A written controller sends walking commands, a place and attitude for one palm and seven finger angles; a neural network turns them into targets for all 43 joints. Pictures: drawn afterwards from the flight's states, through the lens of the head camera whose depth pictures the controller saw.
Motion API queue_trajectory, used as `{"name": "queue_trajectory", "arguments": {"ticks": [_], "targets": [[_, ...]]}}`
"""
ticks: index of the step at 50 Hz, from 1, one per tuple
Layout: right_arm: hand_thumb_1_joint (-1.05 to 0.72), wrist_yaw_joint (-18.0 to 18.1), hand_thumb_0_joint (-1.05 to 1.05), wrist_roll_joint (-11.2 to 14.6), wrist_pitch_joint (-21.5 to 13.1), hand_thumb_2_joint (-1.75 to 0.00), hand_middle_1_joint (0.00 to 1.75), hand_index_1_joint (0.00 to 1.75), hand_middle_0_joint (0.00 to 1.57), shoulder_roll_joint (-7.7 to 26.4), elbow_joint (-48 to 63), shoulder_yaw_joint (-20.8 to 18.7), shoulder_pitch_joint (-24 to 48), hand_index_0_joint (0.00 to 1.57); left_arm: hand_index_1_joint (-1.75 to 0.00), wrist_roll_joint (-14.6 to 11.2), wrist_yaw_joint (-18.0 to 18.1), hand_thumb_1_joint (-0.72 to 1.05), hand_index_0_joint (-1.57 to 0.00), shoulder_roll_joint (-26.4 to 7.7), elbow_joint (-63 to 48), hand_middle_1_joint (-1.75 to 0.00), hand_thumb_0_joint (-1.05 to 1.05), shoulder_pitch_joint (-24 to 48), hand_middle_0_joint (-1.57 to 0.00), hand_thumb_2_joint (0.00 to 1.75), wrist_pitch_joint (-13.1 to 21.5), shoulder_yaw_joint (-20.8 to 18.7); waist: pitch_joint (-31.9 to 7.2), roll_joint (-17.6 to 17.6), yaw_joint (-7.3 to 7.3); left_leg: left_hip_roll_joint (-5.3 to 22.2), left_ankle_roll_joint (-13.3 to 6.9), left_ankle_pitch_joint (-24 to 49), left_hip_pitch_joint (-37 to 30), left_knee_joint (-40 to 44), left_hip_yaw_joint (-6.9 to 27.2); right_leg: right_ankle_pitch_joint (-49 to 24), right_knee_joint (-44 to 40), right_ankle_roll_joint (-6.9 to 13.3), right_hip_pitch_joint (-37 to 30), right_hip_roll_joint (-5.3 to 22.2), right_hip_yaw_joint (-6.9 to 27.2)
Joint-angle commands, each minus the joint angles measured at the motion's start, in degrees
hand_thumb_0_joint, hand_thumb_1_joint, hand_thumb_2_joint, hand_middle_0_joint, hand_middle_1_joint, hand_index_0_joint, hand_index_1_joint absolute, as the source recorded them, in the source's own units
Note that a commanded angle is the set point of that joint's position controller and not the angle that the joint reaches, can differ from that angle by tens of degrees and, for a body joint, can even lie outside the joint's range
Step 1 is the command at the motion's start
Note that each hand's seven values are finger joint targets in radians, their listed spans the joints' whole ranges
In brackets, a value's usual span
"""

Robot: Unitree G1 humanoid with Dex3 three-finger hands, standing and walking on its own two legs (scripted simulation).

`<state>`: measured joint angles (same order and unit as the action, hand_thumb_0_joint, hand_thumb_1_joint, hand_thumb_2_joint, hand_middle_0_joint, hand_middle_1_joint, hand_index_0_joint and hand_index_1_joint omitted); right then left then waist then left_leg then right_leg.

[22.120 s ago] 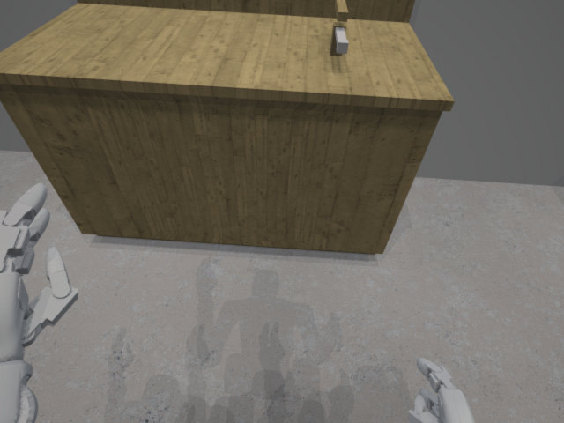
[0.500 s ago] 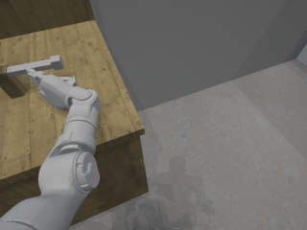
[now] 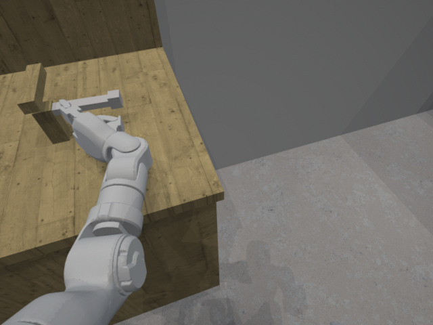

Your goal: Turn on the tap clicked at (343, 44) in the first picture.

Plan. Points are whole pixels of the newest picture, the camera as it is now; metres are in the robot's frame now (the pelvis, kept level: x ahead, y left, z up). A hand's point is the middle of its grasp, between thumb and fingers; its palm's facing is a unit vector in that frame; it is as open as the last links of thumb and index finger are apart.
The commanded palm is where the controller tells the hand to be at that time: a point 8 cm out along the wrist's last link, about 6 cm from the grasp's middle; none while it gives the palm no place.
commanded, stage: lift the hand up off the lever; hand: left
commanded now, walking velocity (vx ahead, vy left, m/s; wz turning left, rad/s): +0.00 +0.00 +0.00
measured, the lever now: (115, 99) +0.54 +0.22 +0.13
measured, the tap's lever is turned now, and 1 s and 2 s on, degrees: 85 85 85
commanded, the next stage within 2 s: draw the hand back beside the body in 1.80 s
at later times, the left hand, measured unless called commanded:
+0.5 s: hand (119, 116) +0.46 +0.18 +0.16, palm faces +0.80 -0.59 -0.12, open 7.8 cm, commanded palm +0.41 +0.20 +0.17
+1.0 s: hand (117, 110) +0.45 +0.18 +0.18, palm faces +0.81 -0.58 -0.11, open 7.8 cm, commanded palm +0.40 +0.20 +0.19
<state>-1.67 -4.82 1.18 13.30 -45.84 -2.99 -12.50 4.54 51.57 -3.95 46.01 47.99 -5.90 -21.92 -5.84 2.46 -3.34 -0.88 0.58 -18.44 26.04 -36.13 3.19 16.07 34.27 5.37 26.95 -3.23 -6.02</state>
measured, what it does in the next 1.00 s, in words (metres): stands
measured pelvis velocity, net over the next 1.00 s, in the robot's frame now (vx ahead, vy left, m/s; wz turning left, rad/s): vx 0.00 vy -0.01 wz -0.01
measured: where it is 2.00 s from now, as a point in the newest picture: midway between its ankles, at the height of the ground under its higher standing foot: outside the picture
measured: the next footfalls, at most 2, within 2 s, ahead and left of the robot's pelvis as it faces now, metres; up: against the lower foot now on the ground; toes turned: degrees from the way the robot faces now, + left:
none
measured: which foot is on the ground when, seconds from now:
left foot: down 0.00-1.00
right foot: down 0.00-1.00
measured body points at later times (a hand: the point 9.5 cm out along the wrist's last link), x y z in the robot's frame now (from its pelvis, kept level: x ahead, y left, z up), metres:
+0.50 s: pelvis +0.00 +0.01 +0.00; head +0.02 -0.01 +0.45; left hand +0.41 +0.21 +0.17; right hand +0.10 -0.23 -0.14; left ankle -0.01 +0.13 -0.72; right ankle +0.01 -0.06 -0.72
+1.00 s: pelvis +0.00 -0.01 +0.01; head +0.01 -0.03 +0.46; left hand +0.40 +0.20 +0.19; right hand +0.11 -0.25 -0.13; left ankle -0.01 +0.13 -0.72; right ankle +0.01 -0.06 -0.72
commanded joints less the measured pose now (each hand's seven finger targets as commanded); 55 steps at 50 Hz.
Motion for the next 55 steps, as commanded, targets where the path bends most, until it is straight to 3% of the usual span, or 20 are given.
{"name": "queue_trajectory", "arguments": {"ticks": [1, 4, 5, 8, 9, 12, 14, 15, 17, 19, 22, 24, 26, 34, 37, 41, 44, 45, 49, 55], "targets": [[-0.90, 0.3, 0.00, 0.1, -1.2, -0.90, 0.30, 0.30, 0.20, 6.1, 4.9, -1.5, 0.5, 0.20, -0.15, 2.6, 0.6, 0.90, -0.15, -7.8, -12.3, -0.15, 0.00, 29.8, -0.15, 0.90, 1.5, 3.8, -18.2, -2.7, -1.31, -0.7, -1.6, 14.3, -4.2, 3.0, -2.5, -15.6, -4.2, -4.4, -13.1, 3.5, 3.8], [-0.90, 0.4, 0.00, -0.3, -0.9, -0.90, 0.30, 0.30, 0.20, 6.0, 5.3, -1.7, 0.8, 0.20, -0.15, 3.0, 1.2, 0.90, -0.15, -9.0, -15.2, -0.15, 0.00, 29.2, -0.15, 0.90, 0.9, 2.3, -21.1, -2.3, 0.05, -0.5, -1.0, 17.5, -6.0, 2.9, -2.2, -17.4, -3.3, -3.9, -14.6, 3.1, 3.3], [-0.90, 0.2, 0.00, -0.2, -0.9, -0.90, 0.30, 0.30, 0.20, 5.7, 5.5, -1.7, 0.8, 0.20, -0.15, 3.2, 1.3, 0.90, -0.15, -7.5, -16.1, -0.15, 0.00, 28.5, -0.15, 0.90, 0.6, 3.5, -21.3, -1.7, 0.08, -0.3, -0.6, 19.4, -6.9, 2.8, -2.4, -18.5, -2.9, -3.8, -14.5, 3.1, 3.0], [-0.90, 0.0, 0.00, -0.3, -0.7, -0.90, 0.30, 0.30, 0.20, 5.8, 5.7, -1.6, 1.2, 0.20, -0.15, 3.1, 1.5, 0.90, -0.15, -5.9, -15.7, -0.15, 0.00, 26.9, -0.15, 0.90, -1.1, 4.3, -20.0, -4.3, 0.19, -0.2, -0.4, 19.8, -6.2, 3.0, -2.5, -19.5, -3.1, -4.0, -14.8, 3.1, 2.8], [-0.90, 0.3, 0.00, -0.2, -0.5, -0.90, 0.30, 0.30, 0.20, 5.9, 5.7, -1.7, 1.5, 0.20, -0.15, 2.8, 1.4, 0.90, -0.15, -7.5, -15.6, -0.15, 0.00, 25.8, -0.15, 0.90, -1.6, 2.7, -19.4, -3.8, 0.93, -0.2, -0.3, 19.4, -6.1, 3.4, -2.3, -18.7, -3.3, -3.8, -15.2, 3.1, 2.9], [-0.90, 0.3, 0.00, 0.1, -0.6, -0.90, 0.30, 0.30, 0.20, 5.8, 5.6, -1.4, 2.1, 0.20, -0.15, 2.5, 1.3, 0.90, -0.15, -5.6, -15.5, -0.15, 0.00, 27.7, -0.15, 0.90, -2.8, 4.3, -18.0, -6.1, 0.26, -0.2, -0.6, 18.0, -5.6, 3.9, -2.3, -17.4, -4.1, -4.1, -14.8, 3.2, 3.0], [-0.90, 0.6, 0.00, -0.1, -0.8, -0.90, 0.30, 0.30, 0.20, 5.8, 5.4, -1.5, 2.6, 0.20, -0.15, 2.6, 1.4, 0.90, -0.15, -7.0, -16.5, -0.15, 0.00, 27.5, -0.15, 0.90, -3.0, 3.2, -17.9, -4.2, 1.05, -0.2, -0.4, 17.6, -6.0, 4.2, -2.3, -16.0, -4.4, -3.8, -14.9, 3.0, 3.0], [-0.90, 0.5, 0.00, -0.1, -0.9, -0.90, 0.30, 0.30, 0.20, 5.5, 5.3, -1.3, 2.6, 0.20, -0.15, 2.9, 1.5, 0.90, -0.15, -5.7, -17.2, -0.15, 0.00, 29.0, -0.15, 0.90, -3.1, 4.7, -18.4, -3.2, 0.49, -0.2, -0.3, 17.9, -6.6, 4.2, -2.5, -16.1, -4.3, -3.8, -14.5, 3.2, 3.1], [-0.90, 0.4, 0.00, -0.2, -1.3, -0.90, 0.30, 0.30, 0.20, 5.4, 4.9, -1.3, 2.5, 0.20, -0.15, 3.1, 1.8, 0.90, -0.15, -5.1, -16.5, -0.15, 0.00, 29.5, -0.15, 0.90, -3.5, 5.2, -17.9, -4.7, 0.24, -0.2, -0.4, 17.3, -6.3, 4.0, -2.4, -15.7, -4.5, -4.0, -14.2, 3.1, 3.0], [-0.90, 0.8, 0.00, -0.2, -1.2, -0.90, 0.30, 0.30, 0.20, 5.7, 4.6, -1.4, 2.6, 0.20, -0.15, 3.0, 1.8, 0.90, -0.15, -7.7, -16.7, -0.15, 0.00, 29.2, -0.15, 0.90, -3.6, 3.2, -18.4, -4.0, 0.84, -0.3, -0.4, 16.7, -6.2, 4.3, -2.3, -15.0, -4.8, -3.9, -14.9, 3.1, 3.3], [-0.90, 0.8, 0.00, 0.0, -1.4, -0.90, 0.30, 0.30, 0.20, 5.4, 4.9, -1.2, 2.8, 0.20, -0.15, 2.7, 1.6, 0.90, -0.15, -5.7, -17.2, -0.15, 0.00, 29.8, -0.15, 0.90, -4.0, 5.0, -18.3, -4.3, 0.46, -0.4, -0.6, 16.2, -6.0, 4.5, -2.5, -15.2, -5.1, -4.1, -15.3, 3.3, 3.5], [-0.90, 1.2, 0.00, 0.0, -1.4, -0.90, 0.30, 0.30, 0.20, 5.8, 4.7, -1.5, 2.7, 0.20, -0.15, 2.5, 1.5, 0.90, -0.15, -7.9, -17.0, -0.15, 0.00, 27.8, -0.15, 0.90, -4.2, 3.0, -18.8, -4.9, 1.23, -0.5, -0.7, 16.2, -5.9, 4.8, -2.5, -16.0, -5.3, -4.2, -16.4, 3.3, 3.6], [-0.90, 1.2, 0.00, 0.1, -1.6, -0.90, 0.30, 0.30, 0.20, 5.6, 4.5, -1.2, 3.0, 0.20, -0.15, 2.5, 1.3, 0.90, -0.15, -6.1, -17.1, -0.15, 0.00, 30.4, -0.15, 0.90, -4.5, 4.9, -17.7, -4.4, 0.22, -0.4, -0.9, 15.4, -6.0, 5.0, -2.7, -15.2, -5.9, -4.4, -15.7, 3.6, 3.8], [-0.90, 1.6, 0.00, 0.2, -1.8, -0.90, 0.30, 0.30, 0.20, 5.8, 4.3, -1.5, 3.2, 0.20, -0.15, 2.7, 1.4, 0.90, -0.15, -9.0, -17.8, -0.15, 0.00, 29.9, -0.15, 0.90, -5.2, 3.0, -19.2, -3.2, 1.13, -0.6, -1.0, 15.1, -6.6, 5.6, -2.7, -15.2, -6.7, -4.4, -17.5, 3.6, 4.3], [-0.90, 1.4, 0.00, 0.4, -2.1, -0.90, 0.30, 0.30, 0.20, 5.6, 4.8, -1.4, 3.2, 0.20, -0.15, 2.3, 1.2, 0.90, -0.15, -6.8, -19.2, -0.15, 0.00, 29.4, -0.15, 0.90, -5.6, 4.6, -19.7, -4.4, 1.05, -0.5, -1.0, 16.4, -7.1, 6.0, -3.0, -18.2, -6.5, -4.6, -18.7, 3.9, 4.2], [-0.90, 2.1, 0.00, 1.0, -1.7, -0.90, 0.30, 0.30, 0.20, 5.9, 5.0, -1.1, 4.2, 0.20, -0.15, 1.3, 0.6, 0.90, -0.15, -9.0, -18.0, -0.15, 0.00, 27.1, -0.15, 0.90, -6.8, 2.5, -17.1, -7.2, 1.39, -0.7, -1.6, 13.5, -5.3, 7.0, -3.1, -16.9, -8.3, -5.4, -19.7, 4.9, 5.2], [-0.90, 2.4, 0.00, 0.9, -1.7, -0.90, 0.30, 0.30, 0.20, 5.8, 4.9, -1.1, 5.1, 0.20, -0.15, 1.8, 0.7, 0.90, -0.15, -10.8, -20.0, -0.15, 0.00, 27.8, -0.15, 0.90, -6.8, 1.5, -17.4, -5.4, 2.23, -0.7, -1.7, 12.9, -5.8, 7.4, -3.1, -15.8, -9.0, -5.2, -20.5, 4.9, 5.7], [-0.90, 2.3, 0.00, 1.0, -1.8, -0.90, 0.30, 0.30, 0.20, 5.5, 5.0, -0.9, 5.4, 0.20, -0.15, 2.0, 0.6, 0.90, -0.15, -8.8, -20.5, -0.15, 0.00, 28.6, -0.15, 0.90, -6.9, 3.5, -16.9, -4.9, 1.58, -0.6, -1.7, 12.9, -6.1, 7.5, -3.3, -15.8, -9.1, -5.2, -19.8, 5.0, 5.7], [-0.90, 2.6, 0.00, 1.1, -1.8, -0.90, 0.30, 0.30, 0.20, 5.7, 5.2, -1.2, 5.7, 0.20, -0.15, 1.9, 0.3, 0.90, -0.15, -10.4, -22.0, -0.15, 0.00, 26.8, -0.15, 0.90, -7.2, 2.4, -18.4, -5.1, 2.41, -0.7, -1.7, 13.8, -6.9, 7.7, -3.2, -17.8, -9.0, -5.3, -21.7, 5.0, 5.8], [-0.90, 3.0, 0.00, 1.9, -2.1, -0.90, 0.30, 0.30, 0.20, 5.4, 4.9, -0.6, 7.3, 0.20, -0.15, 0.6, -1.0, 0.90, -0.15, -6.2, -21.3, -0.15, 0.00, 28.1, -0.15, 0.90, -8.9, 6.3, -14.9, -5.5, 1.49, -0.8, -1.7, 11.7, -7.8, 8.8, -3.1, -13.1, -10.7, -5.2, -19.4, 5.1, 5.6]]}}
